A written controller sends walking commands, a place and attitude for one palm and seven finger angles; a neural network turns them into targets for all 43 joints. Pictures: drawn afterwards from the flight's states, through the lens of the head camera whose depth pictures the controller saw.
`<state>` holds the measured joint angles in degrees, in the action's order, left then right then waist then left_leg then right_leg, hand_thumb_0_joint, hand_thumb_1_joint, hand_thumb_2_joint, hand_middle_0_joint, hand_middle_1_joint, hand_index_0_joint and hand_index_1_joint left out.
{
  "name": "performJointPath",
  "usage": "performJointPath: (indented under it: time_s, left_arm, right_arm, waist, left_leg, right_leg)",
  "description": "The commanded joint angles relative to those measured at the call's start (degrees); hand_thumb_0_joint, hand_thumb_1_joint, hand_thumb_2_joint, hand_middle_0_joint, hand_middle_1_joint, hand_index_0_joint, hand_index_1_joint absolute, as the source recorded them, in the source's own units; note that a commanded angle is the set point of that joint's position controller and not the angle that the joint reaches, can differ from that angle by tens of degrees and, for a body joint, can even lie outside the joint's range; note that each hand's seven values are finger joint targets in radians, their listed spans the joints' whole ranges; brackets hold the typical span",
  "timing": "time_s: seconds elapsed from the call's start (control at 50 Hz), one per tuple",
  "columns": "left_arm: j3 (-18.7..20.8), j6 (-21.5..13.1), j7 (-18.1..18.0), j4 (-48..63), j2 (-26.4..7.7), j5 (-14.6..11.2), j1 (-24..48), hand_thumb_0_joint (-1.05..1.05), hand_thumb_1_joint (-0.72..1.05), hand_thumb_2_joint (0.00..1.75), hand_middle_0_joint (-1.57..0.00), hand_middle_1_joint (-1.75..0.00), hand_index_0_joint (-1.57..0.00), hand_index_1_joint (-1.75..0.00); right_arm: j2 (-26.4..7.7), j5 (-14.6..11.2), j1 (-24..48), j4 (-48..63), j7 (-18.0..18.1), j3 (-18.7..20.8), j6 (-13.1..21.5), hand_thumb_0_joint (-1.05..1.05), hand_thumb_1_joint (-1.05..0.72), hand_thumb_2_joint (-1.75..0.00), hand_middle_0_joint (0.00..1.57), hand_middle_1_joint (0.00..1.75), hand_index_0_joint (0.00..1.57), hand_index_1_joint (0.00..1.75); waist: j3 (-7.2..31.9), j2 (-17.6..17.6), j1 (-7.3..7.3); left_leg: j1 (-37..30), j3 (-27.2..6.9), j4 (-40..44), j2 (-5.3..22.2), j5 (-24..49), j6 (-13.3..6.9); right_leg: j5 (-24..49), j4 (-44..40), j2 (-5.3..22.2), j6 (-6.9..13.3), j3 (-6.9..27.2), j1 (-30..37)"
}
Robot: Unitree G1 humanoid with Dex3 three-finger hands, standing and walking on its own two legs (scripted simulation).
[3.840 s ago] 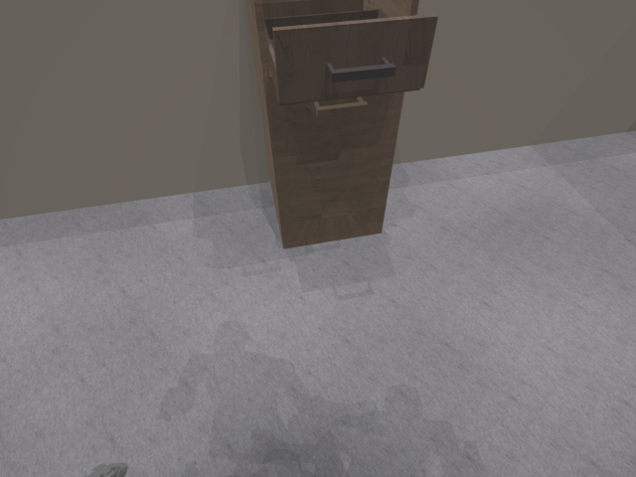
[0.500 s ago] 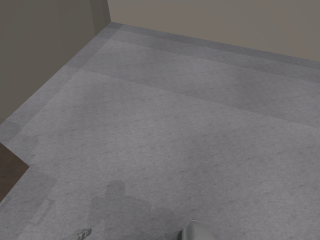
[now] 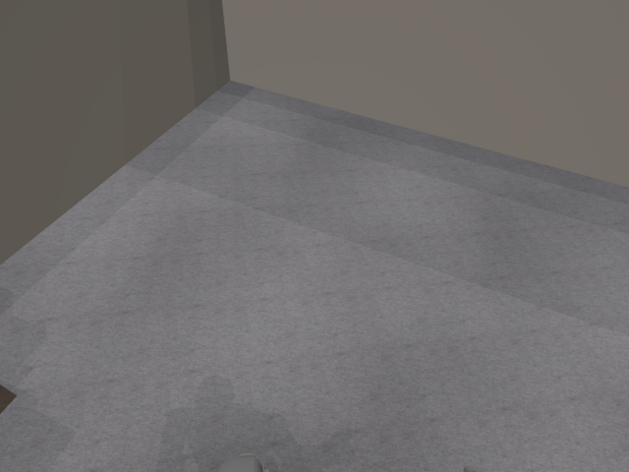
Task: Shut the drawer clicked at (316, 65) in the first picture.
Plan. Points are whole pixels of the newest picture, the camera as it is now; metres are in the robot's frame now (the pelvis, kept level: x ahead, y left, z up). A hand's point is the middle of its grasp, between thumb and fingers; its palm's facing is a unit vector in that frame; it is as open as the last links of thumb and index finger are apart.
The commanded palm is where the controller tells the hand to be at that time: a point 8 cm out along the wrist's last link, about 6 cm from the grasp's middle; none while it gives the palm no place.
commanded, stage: turn to face it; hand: left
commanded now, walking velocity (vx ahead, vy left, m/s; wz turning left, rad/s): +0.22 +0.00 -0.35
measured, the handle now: out of the picture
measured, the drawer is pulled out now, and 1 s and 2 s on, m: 0.17 0.17 0.17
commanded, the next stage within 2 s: none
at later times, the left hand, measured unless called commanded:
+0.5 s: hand (191, 423) +0.21 +0.20 -0.15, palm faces +0.17 -0.96 -0.20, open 7.3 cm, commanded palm none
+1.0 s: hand out of the picture +0.02 +0.23 -0.19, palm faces +0.52 -0.82 -0.24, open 7.4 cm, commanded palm none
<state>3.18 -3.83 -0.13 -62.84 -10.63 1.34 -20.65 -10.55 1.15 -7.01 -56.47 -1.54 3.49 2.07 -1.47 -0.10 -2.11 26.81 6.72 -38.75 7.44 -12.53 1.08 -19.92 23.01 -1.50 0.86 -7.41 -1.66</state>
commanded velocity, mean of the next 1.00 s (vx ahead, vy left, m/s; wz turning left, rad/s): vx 0.00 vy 0.00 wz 0.59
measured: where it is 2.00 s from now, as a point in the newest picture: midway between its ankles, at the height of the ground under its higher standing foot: outside the picture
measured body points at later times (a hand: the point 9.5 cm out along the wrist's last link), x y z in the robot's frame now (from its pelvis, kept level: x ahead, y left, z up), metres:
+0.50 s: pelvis +0.11 +0.00 +0.00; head +0.13 +0.00 +0.45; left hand +0.20 +0.25 -0.13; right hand +0.13 -0.23 -0.15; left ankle +0.12 +0.11 -0.73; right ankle +0.15 -0.12 -0.72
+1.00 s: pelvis +0.11 +0.02 -0.01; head +0.13 +0.07 +0.43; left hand -0.01 +0.27 -0.17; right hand +0.37 -0.15 -0.12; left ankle +0.08 +0.12 -0.74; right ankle +0.14 -0.11 -0.72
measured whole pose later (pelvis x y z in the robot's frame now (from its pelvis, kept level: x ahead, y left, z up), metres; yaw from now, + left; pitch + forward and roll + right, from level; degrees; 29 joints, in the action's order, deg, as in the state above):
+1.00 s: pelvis +0.11 +0.02 -0.01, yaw +29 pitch +0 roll +0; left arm 4.8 2.7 -0.5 -53.5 -15.7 1.2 -15.5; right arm -14.8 0.7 -4.3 -50.0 -1.8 4.5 -1.8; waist -6.4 4.0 -2.1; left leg 19.1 6.8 -38.4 1.8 -17.8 -0.8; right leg -27.2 47.4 11.9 -4.2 -14.0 -17.6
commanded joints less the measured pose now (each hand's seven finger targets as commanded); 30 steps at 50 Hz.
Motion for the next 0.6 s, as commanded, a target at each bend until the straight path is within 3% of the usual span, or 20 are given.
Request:
performJointPath:
  time_s: [0.0,0.02,0.04,0.06,0.08,0.1,0.14,0.16,0.24,0.36,0.42,0.46,0.48,0.5,0.52,0.54,0.56,0.58]
  left_arm:
    - [1.0,-0.4,-0.3,2.3,-6.0,-0.6,-1.2,0.00,0.90,0.90,-0.20,-0.30,-0.20,-0.30]
    - [0.5,-0.2,0.1,3.2,-2.7,-1.2,-4.1,0.00,0.90,0.90,-0.20,-0.30,-0.20,-0.30]
    - [0.2,-0.2,-0.3,4.3,-4.2,-0.7,-1.6,0.00,0.90,0.90,-0.20,-0.30,-0.20,-0.30]
    - [0.5,0.1,-0.4,4.3,-4.1,-0.6,1.4,0.00,0.90,0.90,-0.20,-0.30,-0.20,-0.30]
    - [0.6,0.2,-0.1,4.0,-3.4,-0.4,2.5,0.00,0.90,0.90,-0.20,-0.30,-0.20,-0.30]
    - [0.4,0.5,0.1,3.3,-2.5,-0.1,1.9,0.00,0.90,0.90,-0.20,-0.30,-0.20,-0.30]
    - [-0.1,1.7,-0.1,2.0,-0.6,-0.1,-0.3,0.00,0.90,0.90,-0.20,-0.30,-0.20,-0.30]
    - [-0.1,2.3,-0.3,2.0,-0.2,-0.2,-1.6,0.00,0.90,0.90,-0.20,-0.30,-0.20,-0.30]
    - [1.1,4.0,-0.8,4.4,-1.1,0.0,1.0,0.00,0.90,0.90,-0.20,-0.30,-0.20,-0.30]
    - [1.6,4.6,-1.1,10.0,-1.7,-0.5,9.9,0.00,0.90,0.90,-0.20,-0.30,-0.20,-0.30]
    - [1.8,4.2,-1.3,11.2,-2.1,-0.9,9.1,0.00,0.90,0.90,-0.20,-0.30,-0.20,-0.30]
    - [2.0,3.6,-1.6,11.1,-3.1,-1.0,6.2,0.00,0.90,0.90,-0.20,-0.30,-0.20,-0.30]
    - [2.3,3.1,-1.8,11.0,-5.4,-0.8,4.4,0.00,0.90,0.90,-0.20,-0.30,-0.20,-0.30]
    - [3.4,2.6,-2.4,11.3,-10.7,0.1,2.7,0.00,0.90,0.90,-0.20,-0.30,-0.20,-0.30]
    - [3.4,2.9,-2.2,12.5,-13.8,0.0,2.8,0.00,0.90,0.90,-0.20,-0.30,-0.20,-0.30]
    - [3.5,2.8,-2.6,13.0,-11.4,-0.3,5.0,0.00,0.90,0.90,-0.20,-0.30,-0.20,-0.30]
    - [2.9,2.9,-2.5,13.9,-10.3,-0.2,8.1,0.00,0.90,0.90,-0.20,-0.30,-0.20,-0.30]
    - [2.0,2.8,-2.3,14.4,-8.3,-0.3,10.6,0.00,0.90,0.90,-0.20,-0.30,-0.20,-0.30]
  right_arm:
    - [-7.7,0.9,-16.2,-1.6,1.3,1.1,2.0,0.00,-0.90,-0.90,0.20,0.30,0.20,0.30]
    - [-14.5,1.4,-21.8,-2.7,1.9,2.5,2.1,0.00,-0.90,-0.90,0.20,0.30,0.20,0.30]
    - [-14.7,0.5,-22.4,-2.9,2.3,2.1,1.2,0.00,-0.90,-0.90,0.20,0.30,0.20,0.30]
    - [-12.3,0.1,-18.0,-2.0,2.6,1.6,1.3,0.00,-0.90,-0.90,0.20,0.30,0.20,0.30]
    - [-9.5,0.1,-14.0,-1.1,2.8,0.8,1.5,0.00,-0.90,-0.90,0.20,0.30,0.20,0.30]
    - [-7.1,0.0,-11.1,-0.7,2.9,0.1,1.8,0.00,-0.90,-0.90,0.20,0.30,0.20,0.30]
    - [-5.1,-0.4,-8.3,-0.9,3.0,-0.6,2.2,0.00,-0.90,-0.90,0.20,0.30,0.20,0.30]
    - [-5.4,-0.5,-7.9,-0.8,3.0,-0.6,2.1,0.00,-0.90,-0.90,0.20,0.30,0.20,0.30]
    - [-6.7,-0.4,-8.8,-0.1,2.7,0.8,0.7,0.00,-0.90,-0.90,0.20,0.30,0.20,0.30]
    - [-8.8,0.3,-10.0,0.4,2.5,2.2,-1.1,0.00,-0.90,-0.90,0.20,0.30,0.20,0.30]
    - [-9.7,0.3,-9.0,1.4,2.6,2.9,-1.9,0.00,-0.90,-0.90,0.20,0.30,0.20,0.30]
    - [-9.5,-0.1,-7.7,2.5,2.4,3.3,-2.3,0.00,-0.90,-0.90,0.20,0.30,0.20,0.30]
    - [-8.2,-0.4,-7.8,3.1,2.0,3.1,-2.2,0.00,-0.90,-0.90,0.20,0.30,0.20,0.30]
    - [-4.1,-0.9,-9.1,4.5,1.7,2.6,-2.1,0.00,-0.90,-0.90,0.20,0.30,0.20,0.30]
    - [-4.6,-0.3,-9.3,5.8,1.7,2.8,-2.4,0.00,-0.90,-0.90,0.20,0.30,0.20,0.30]
    - [-5.9,0.0,-7.2,5.6,1.8,3.2,-3.6,0.00,-0.90,-0.90,0.20,0.30,0.20,0.30]
    - [-5.5,0.1,-6.9,4.9,1.5,3.2,-4.0,0.00,-0.90,-0.90,0.20,0.30,0.20,0.30]
    - [-5.2,0.2,-7.5,4.0,1.1,3.1,-4.3,0.00,-0.90,-0.90,0.20,0.30,0.20,0.30]
  waist:
    - [4.1,-3.5,8.01]
    - [9.2,-18.6,8.35]
    - [9.4,-17.3,8.73]
    - [4.8,-12.4,7.66]
    - [0.7,-8.4,5.85]
    - [-0.8,-6.3,3.99]
    - [0.5,-6.4,1.30]
    - [2.1,-7.7,0.67]
    - [2.6,-4.9,1.07]
    - [1.7,-7.7,3.16]
    - [3.2,-9.3,2.49]
    - [3.8,-7.3,0.72]
    - [5.1,-2.1,-0.15]
    - [6.9,13.2,-0.31]
    - [7.1,16.0,-0.22]
    - [5.2,14.1,-0.04]
    - [2.1,10.9,1.69]
    - [-0.1,8.2,3.08]
  left_leg:
    - [-28.5,-3.5,11.9,1.4,5.9,-3.0]
    - [-38.2,-22.5,16.8,17.1,12.3,-9.1]
    - [-34.8,-27.5,20.8,20.3,12.6,-12.4]
    - [-27.6,-26.5,22.5,19.9,12.7,-13.3]
    - [-22.6,-23.0,23.1,17.1,14.0,-12.9]
    - [-18.2,-18.6,23.7,14.3,16.8,-11.5]
    - [-13.3,-11.0,23.3,9.4,25.2,-9.4]
    - [-12.5,-9.4,23.1,8.2,26.5,-9.3]
    - [-13.0,-12.3,23.3,7.8,21.3,-10.4]
    - [-13.3,-17.7,21.3,6.9,16.2,-11.2]
    - [-12.2,-21.0,17.8,6.2,18.5,-10.8]
    - [-7.9,-20.7,13.6,3.8,17.0,-8.4]
    - [-3.8,-18.5,9.3,0.7,10.7,-5.4]
    - [6.6,-8.8,-3.1,-7.2,-6.8,-0.6]
    - [8.2,-6.2,-15.3,-8.9,-22.4,0.9]
    - [7.7,-8.8,-23.7,-6.8,-21.5,1.0]
    - [8.4,-8.5,-28.7,-5.3,-17.5,1.5]
    - [8.7,-7.7,-31.4,-4.3,-13.1,2.1]
  right_leg:
    - [24.5,16.5,9.2,3.2,5.5,-14.5]
    - [-2.5,34.7,1.7,0.1,-0.5,-26.5]
    - [-15.0,45.1,1.6,0.3,4.2,-29.2]
    - [-11.6,49.6,4.4,0.0,5.7,-31.9]
    - [-7.7,49.7,6.5,-0.7,6.5,-32.6]
    - [-5.3,47.1,8.1,-1.5,6.5,-30.3]
    - [-2.0,40.1,8.3,-2.8,5.6,-23.8]
    - [-1.2,38.5,7.7,-3.4,5.0,-22.0]
    - [1.7,36.6,7.1,-4.9,4.9,-24.8]
    - [-1.1,25.1,5.2,-5.4,4.8,-23.3]
    - [-1.3,16.8,3.3,-4.8,4.5,-17.3]
    - [7.1,5.2,3.1,-4.6,4.0,-8.7]
    - [11.3,-2.0,7.1,-3.8,7.2,-1.9]
    - [18.3,-6.4,22.0,0.6,20.1,6.5]
    - [23.9,-6.4,31.4,6.6,23.7,1.6]
    - [23.5,-7.0,30.4,7.7,22.2,-3.9]
    - [22.1,-6.4,27.0,7.1,18.4,-6.5]
    - [23.3,-5.2,23.6,5.8,12.2,-8.0]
